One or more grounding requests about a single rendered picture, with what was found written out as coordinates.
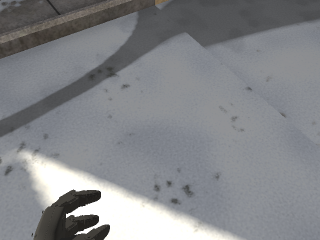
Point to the left robot hand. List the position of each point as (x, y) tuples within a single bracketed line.
[(54, 225)]

